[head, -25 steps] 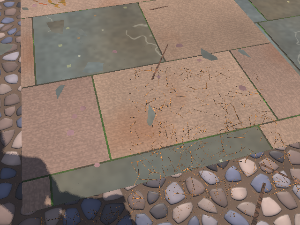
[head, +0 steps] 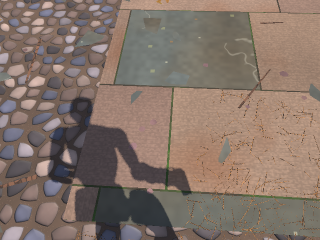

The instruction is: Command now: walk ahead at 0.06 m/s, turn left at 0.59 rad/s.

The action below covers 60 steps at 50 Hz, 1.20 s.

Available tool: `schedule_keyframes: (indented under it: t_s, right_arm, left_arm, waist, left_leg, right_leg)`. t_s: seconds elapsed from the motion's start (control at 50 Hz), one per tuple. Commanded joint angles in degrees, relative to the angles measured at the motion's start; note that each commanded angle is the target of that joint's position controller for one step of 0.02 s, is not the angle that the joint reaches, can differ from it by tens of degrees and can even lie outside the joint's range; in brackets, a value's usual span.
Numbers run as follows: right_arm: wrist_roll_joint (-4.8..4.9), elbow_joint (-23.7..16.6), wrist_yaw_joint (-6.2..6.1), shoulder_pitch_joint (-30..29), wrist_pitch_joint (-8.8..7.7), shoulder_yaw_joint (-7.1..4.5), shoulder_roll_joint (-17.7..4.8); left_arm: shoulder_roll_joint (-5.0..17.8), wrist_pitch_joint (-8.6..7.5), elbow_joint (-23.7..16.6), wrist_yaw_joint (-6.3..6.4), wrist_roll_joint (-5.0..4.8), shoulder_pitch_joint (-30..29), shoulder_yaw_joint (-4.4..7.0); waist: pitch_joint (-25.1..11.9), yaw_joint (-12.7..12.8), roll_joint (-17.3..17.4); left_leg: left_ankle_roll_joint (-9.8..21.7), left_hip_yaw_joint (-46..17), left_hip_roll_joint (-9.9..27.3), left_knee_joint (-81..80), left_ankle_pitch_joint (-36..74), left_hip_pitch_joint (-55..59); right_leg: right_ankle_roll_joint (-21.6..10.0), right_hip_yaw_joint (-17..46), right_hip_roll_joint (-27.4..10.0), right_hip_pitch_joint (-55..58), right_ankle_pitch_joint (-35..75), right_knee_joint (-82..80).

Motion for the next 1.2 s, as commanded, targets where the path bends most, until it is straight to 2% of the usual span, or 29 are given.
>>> schedule_keyframes:
  t_s: [0.02,0.1,0.16,0.18,0.2,0.22,0.24,0.28,0.3,0.34,0.44,0.54,0.6,0.62,0.64,0.66,0.68,0.74,0.78,0.84,0.9,0.94,0.96,0.98,1.0,1.02,1.06,1.14,1.2]
  right_arm:
    - [-0.23,-4.0,0.54,2.1,-0.45,-0.6,-2.9]
    - [-0.17,-4.8,1.65,1.1,-0.18,-0.95,-4.0]
    - [-0.37,-3.6,2.29,4.7,-0.27,-1.63,-4.1]
    - [-0.63,-3.0,2.02,6.7,-0.35,-2.37,-5.9]
    - [-0.76,-4.0,0.93,7.4,-0.47,-3.88,-12.3]
    - [-2.4,-5.9,1.15,5.7,-1.48,-4.11,-15.2]
    - [-3.13,-5.9,1.41,4.2,-2.75,-3.45,-12.6]
    - [-1.37,-6.3,1.15,-1.4,-3.72,-2.5,-9.0]
    - [-0.75,-6.6,0.88,-3.1,-3.69,-1.83,-7.6]
    - [-1.21,-6.6,0.44,-2.8,-3.61,-0.82,-5.6]
    - [-1.47,-5.3,0.05,-1.0,-3.15,-0.71,-5.7]
    - [-1.41,-4.1,1.03,-1.9,-2.62,-0.4,-5.7]
    - [-0.7,-2.6,1.18,-2.1,-3.02,0.62,-3.1]
    - [-1.84,-2.3,1.18,-0.6,-3.56,1.05,-1.7]
    - [-2.18,-2.1,1.46,2.5,-4.04,1.03,-0.8]
    - [-2.96,-1.4,1.29,0.3,-4.06,1.01,-2.0]
    - [-2.68,-1.5,1.19,-2.2,-3.89,0.52,-3.1]
    - [-1.81,-1.2,0.82,-3.0,-2.88,0.57,-1.7]
    - [-0.74,-1.6,1.01,-3.7,-3.93,0.27,-1.5]
    - [0.16,-1.8,1.83,-4.7,-6.34,-0.01,-1.1]
    - [0.15,0.8,2.82,-0.1,-7.72,-0.09,0.0]
    - [-0.31,4.3,2.97,7.1,-7.81,-0.95,-0.6]
    - [-0.08,5.2,2.67,12.2,-7.87,-1.58,-2.5]
    - [-0.25,5.0,2.35,17.0,-7.98,-3.02,-9.2]
    - [-0.78,5.0,2.76,18.1,-8.64,-2.79,-8.9]
    - [-0.8,4.5,2.64,14.8,-9.3,-1.74,-6.0]
    - [-1.0,3.7,2.53,11.7,-9.72,-0.96,-4.1]
    - [-0.7,4.5,2.18,12.8,-9.09,-0.19,-2.9]
    - [-0.57,5.5,1.54,13.9,-8.57,-0.27,-3.9]
  left_arm:
    - [10.4,-0.16,-3.3,0.37,-0.41,-2.6,3.16]
    - [11.9,0.45,-2.1,-0.18,-1.2,-2.6,3.79]
    - [11.8,1.0,-0.8,-0.23,-2.54,-2.5,3.9]
    - [9.9,1.29,0.6,-0.34,-2.6,0.1,3.6]
    - [6.2,1.41,-0.3,-0.79,-0.46,1.8,2.64]
    - [8.0,1.08,-3.3,-0.14,0.02,-4.2,3.18]
    - [9.7,1.08,-3.4,0.18,-0.65,-6.5,3.81]
    - [9.8,1.49,-1.1,0.85,-0.94,-3.1,4.42]
    - [10.0,1.62,-0.3,1.01,-0.55,-1.6,4.55]
    - [9.2,1.44,0.3,0.58,-1.09,-0.3,4.36]
    - [6.6,1.32,0.0,-0.27,-1.63,-2.8,2.82]
    - [7.3,0.99,0.3,-1.11,-2.07,-1.7,2.56]
    - [6.7,0.12,1.7,-1.59,-0.83,2.1,2.04]
    - [9.8,-0.05,1.5,-1.36,0.06,3.4,2.42]
    - [12.0,-0.02,2.2,-1.37,-0.15,0.7,2.85]
    - [7.9,-0.23,1.4,-1.62,-0.48,-1.5,1.92]
    - [6.7,-0.49,1.4,-1.74,-0.36,-2.1,1.49]
    - [9.1,-1.04,3.0,-1.26,-0.9,1.5,1.84]
    - [11.5,-0.86,4.0,-0.58,-1.62,5.7,2.51]
    - [12.1,-1.17,4.4,0.1,-2.12,7.2,2.81]
    - [11.7,-0.95,3.3,-0.59,-3.43,2.5,2.73]
    - [9.5,-0.89,3.3,-1.03,-3.07,2.3,2.16]
    - [6.3,-1.35,2.7,-1.4,-2.5,1.3,1.11]
    - [2.6,-2.41,0.3,-1.64,-1.92,0.7,0.02]
    - [6.8,-3.41,-0.9,-1.4,-3.17,-1.5,1.09]
    - [8.8,-4.06,-0.4,-1.67,-4.22,-0.6,1.87]
    - [7.9,-4.86,1.1,-2.3,-3.44,-0.1,1.79]
    - [5.5,-4.53,1.2,-3.73,-2.32,-2.3,1.41]
    - [3.4,-4.4,-0.8,-4.02,-2.16,-7.6,0.46]
  waist:
    - [-11.0,-0.2,-9.7]
    - [-10.0,0.0,-10.4]
    - [-10.0,-2.4,-9.0]
    - [-8.7,-2.5,-4.8]
    - [-7.4,-0.3,12.7]
    - [-6.2,-3.0,15.3]
    - [-6.4,-3.4,9.7]
    - [-6.6,-0.2,5.6]
    - [-7.3,0.5,6.1]
    - [-9.8,0.9,6.1]
    - [-9.5,-1.5,6.9]
    - [-7.6,-2.1,7.2]
    - [-8.1,0.5,3.8]
    - [-9.7,-0.7,-1.6]
    - [-9.2,-5.0,-10.7]
    - [-8.7,-3.1,-10.3]
    - [-7.2,-2.1,-9.5]
    - [-4.8,-0.1,-10.8]
    - [0.3,1.4,-13.0]
    - [3.0,2.3,-12.0]
    - [0.7,-1.1,-10.1]
    - [-2.9,-3.9,-7.7]
    - [-4.4,-6.0,-2.4]
    - [-6.4,-6.4,13.6]
    - [-4.3,-7.1,13.3]
    - [-0.6,-5.0,7.6]
    - [0.4,-3.5,3.0]
    - [-0.6,-3.2,2.8]
    - [0.5,-4.3,2.4]
  left_leg:
    - [0.8,1.0,2.1,-6.0,3.2,4.7]
    - [3.1,3.3,1.8,-14.5,4.2,9.0]
    - [6.7,5.8,-0.7,-28.4,10.9,17.2]
    - [9.1,2.0,0.0,-34.6,15.4,21.5]
    - [15.1,-18.1,14.2,-39.6,30.7,27.9]
    - [24.5,-29.2,20.9,-42.6,31.6,22.1]
    - [23.6,-25.3,18.2,-43.6,27.2,20.5]
    - [17.5,-18.5,12.6,-42.0,23.4,20.5]
    - [16.7,-16.3,11.6,-41.3,27.1,20.5]
    - [16.9,-13.7,10.1,-40.3,33.2,20.9]
    - [17.2,-13.6,9.6,-39.1,30.9,23.8]
    - [18.4,-17.0,10.1,-38.0,28.6,19.8]
    - [13.6,-16.0,6.5,-35.8,25.1,16.1]
    - [10.3,-12.8,3.1,-31.9,18.8,13.3]
    - [7.4,-6.6,-2.1,-32.1,10.1,13.3]
    - [5.4,-5.7,-1.7,-32.7,10.1,17.2]
    - [5.2,-5.6,-1.8,-32.6,11.9,17.5]
    - [6.3,-1.8,-4.8,-28.0,1.3,13.6]
    - [6.4,2.3,-4.8,-21.1,-1.3,5.4]
    - [7.3,0.9,-0.6,-15.6,-3.6,-0.6]
    - [8.5,4.5,-1.9,-28.6,4.6,13.1]
    - [7.9,5.8,-4.0,-32.9,12.0,26.9]
    - [9.5,-2.3,1.3,-36.6,8.1,32.9]
    - [16.3,-25.1,14.1,-45.0,-0.9,39.8]
    - [23.0,-39.2,20.3,-50.1,-7.6,37.6]
    - [22.5,-35.6,19.9,-49.8,-9.9,36.9]
    - [18.6,-25.2,15.3,-50.5,-2.0,36.0]
    - [16.3,-11.8,10.7,-52.0,21.4,33.6]
    - [15.8,-6.0,8.9,-53.0,25.9,30.0]
  right_leg:
    - [-12.4,9.6,-15.8,8.1,8.3,-9.0]
    - [-11.3,7.3,-17.0,8.1,3.9,-8.3]
    - [-6.7,3.8,-15.7,6.4,0.4,-2.3]
    - [-2.4,0.5,-13.0,2.0,-5.5,4.0]
    - [4.3,-6.3,-5.1,-11.7,-22.1,21.7]
    - [5.9,1.5,1.4,-19.9,-32.1,33.2]
    - [5.1,6.3,0.1,-19.9,-28.7,39.2]
    - [4.7,7.9,-1.1,-19.5,-19.7,39.8]
    - [5.4,7.4,-0.9,-18.4,-17.0,40.8]
    - [6.4,6.8,-0.2,-14.9,-14.2,42.1]
    - [7.1,6.6,-1.0,-10.0,-13.5,26.2]
    - [6.0,5.4,-0.5,-1.0,-15.9,14.1]
    - [3.5,6.4,-1.6,11.1,2.1,-3.7]
    - [1.3,12.0,-7.7,16.0,13.6,-3.2]
    - [-2.8,14.0,-10.3,12.6,12.8,-0.9]
    - [-4.4,14.7,-9.7,8.1,4.1,-2.8]
    - [-3.0,13.3,-7.8,7.2,-1.1,-3.0]
    - [-2.8,14.4,-6.7,6.2,-26.2,-6.5]
    - [-7.5,24.1,-13.7,6.7,-39.0,-12.0]
    - [-10.9,29.6,-18.3,8.7,-34.8,-14.4]
    - [-8.1,19.4,-12.6,4.0,-24.7,-12.3]
    - [-6.0,13.6,-8.6,-1.5,-19.5,-5.2]
    - [-3.4,9.5,-5.3,-6.2,-16.8,4.9]
    - [1.1,2.0,1.8,-17.8,-19.3,24.2]
    - [1.0,7.0,2.0,-25.5,-27.5,35.8]
    - [-0.4,9.3,-1.6,-29.9,-23.7,41.0]
    - [-2.0,8.7,-4.5,-30.9,-13.6,39.7]
    - [0.5,5.3,-5.1,-26.6,-3.4,30.8]
    - [2.6,3.5,-3.7,-22.7,3.8,19.3]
